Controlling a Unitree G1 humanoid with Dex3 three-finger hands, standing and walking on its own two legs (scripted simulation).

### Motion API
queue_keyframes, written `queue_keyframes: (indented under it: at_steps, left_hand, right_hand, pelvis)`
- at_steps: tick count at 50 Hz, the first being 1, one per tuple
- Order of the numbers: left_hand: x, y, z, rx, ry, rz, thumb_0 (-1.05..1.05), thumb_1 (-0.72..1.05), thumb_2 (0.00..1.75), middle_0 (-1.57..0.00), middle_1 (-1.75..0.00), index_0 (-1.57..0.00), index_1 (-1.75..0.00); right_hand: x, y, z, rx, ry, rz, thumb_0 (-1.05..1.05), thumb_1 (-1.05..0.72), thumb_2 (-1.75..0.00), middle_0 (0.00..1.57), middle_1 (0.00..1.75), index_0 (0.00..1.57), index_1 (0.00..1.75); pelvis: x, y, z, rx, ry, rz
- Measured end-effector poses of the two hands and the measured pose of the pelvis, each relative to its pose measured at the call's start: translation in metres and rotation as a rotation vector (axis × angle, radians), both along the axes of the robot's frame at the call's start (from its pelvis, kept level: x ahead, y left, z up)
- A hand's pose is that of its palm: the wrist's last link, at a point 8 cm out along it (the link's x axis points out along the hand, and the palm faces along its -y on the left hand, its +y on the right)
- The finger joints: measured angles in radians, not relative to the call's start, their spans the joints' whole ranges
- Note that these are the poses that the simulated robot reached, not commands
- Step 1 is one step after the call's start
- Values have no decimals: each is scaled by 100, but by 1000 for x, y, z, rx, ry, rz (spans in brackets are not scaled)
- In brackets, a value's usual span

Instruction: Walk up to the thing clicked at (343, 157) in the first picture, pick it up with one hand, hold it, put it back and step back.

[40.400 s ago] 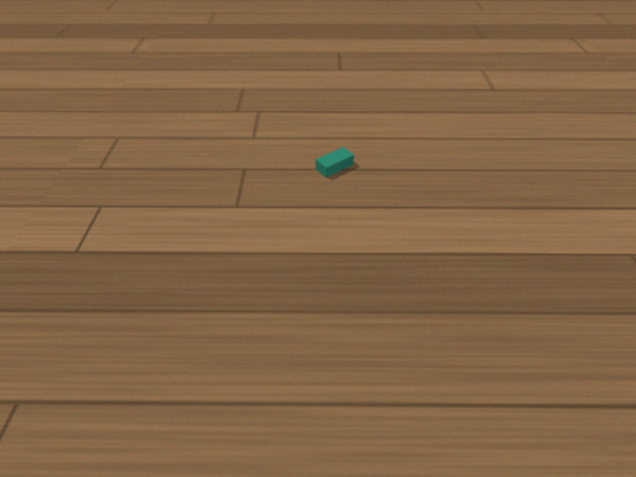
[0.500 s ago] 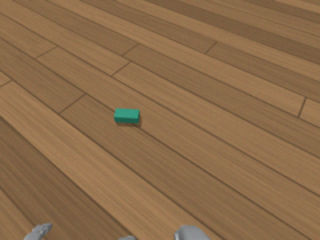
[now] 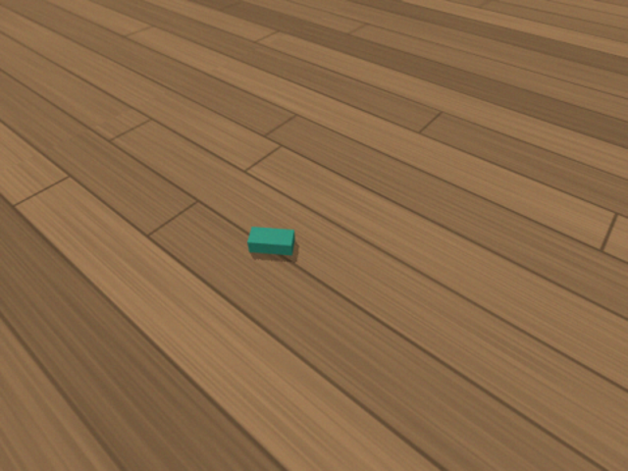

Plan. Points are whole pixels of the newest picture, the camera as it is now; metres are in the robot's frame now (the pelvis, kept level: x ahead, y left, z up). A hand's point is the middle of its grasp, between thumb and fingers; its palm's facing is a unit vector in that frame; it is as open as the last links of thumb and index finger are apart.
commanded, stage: step back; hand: left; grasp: from above
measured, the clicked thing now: (271, 241) +1.09 +0.22 -0.73
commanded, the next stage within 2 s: stand in 0.70 s
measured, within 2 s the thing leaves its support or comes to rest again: neither
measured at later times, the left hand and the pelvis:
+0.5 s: hand out of the picture +0.13 +0.26 -0.15, palm faces +0.01 -0.93 -0.37, open 7.4 cm; pelvis +0.05 -0.01 +0.00, yaw +0 degrees
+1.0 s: hand out of the picture +0.15 +0.25 -0.14, palm faces -0.01 -0.94 -0.34, open 7.4 cm; pelvis +0.06 +0.00 +0.02, yaw +0 degrees
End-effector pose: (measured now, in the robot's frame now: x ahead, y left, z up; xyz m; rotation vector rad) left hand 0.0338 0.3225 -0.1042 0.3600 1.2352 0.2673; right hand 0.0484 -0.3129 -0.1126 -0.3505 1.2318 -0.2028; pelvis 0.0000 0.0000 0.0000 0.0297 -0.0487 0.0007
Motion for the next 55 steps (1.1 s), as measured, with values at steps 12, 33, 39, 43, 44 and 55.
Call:
queue_keyframes:
  at_steps: [12,33,39,43,44,55]
  left_hand:
    - [59,-23,3,1,-106,-56,1,90,90,-21,-30,-20,-30]
    - [109,-20,-3,-54,-82,-26,1,90,90,-21,-30,-21,-30]
    - [117,-18,1,-56,-75,-24,1,90,90,-21,-30,-20,-30]
    - [117,-20,3,-64,-63,-27,1,90,90,-21,-30,-20,-30]
    - [116,-21,3,-66,-60,-29,1,90,90,-21,-30,-20,-30]
    - [99,-27,4,-75,-20,-26,1,90,90,-21,-30,-20,-30]
  right_hand:
    - [18,-15,-6,9,-26,-32,0,-91,-90,21,30,21,30]
    - [98,17,5,26,-47,7,0,-91,-90,21,30,20,30]
    - [121,24,12,34,-89,22,0,-91,-90,21,30,20,30]
    - [127,26,16,37,-107,31,0,-91,-90,21,30,20,30]
    - [128,26,17,38,-108,30,0,-91,-90,21,30,20,30]
    - [109,20,17,41,-69,16,0,-91,-90,21,30,20,30]
  pelvis:
    - [17,-19,-4,-40,-9,-5]
    - [60,-2,7,-33,14,1]
    - [64,1,12,-32,10,0]
    - [63,2,15,-31,5,-2]
    - [63,2,16,-31,5,-2]
    - [57,-2,20,-30,5,0]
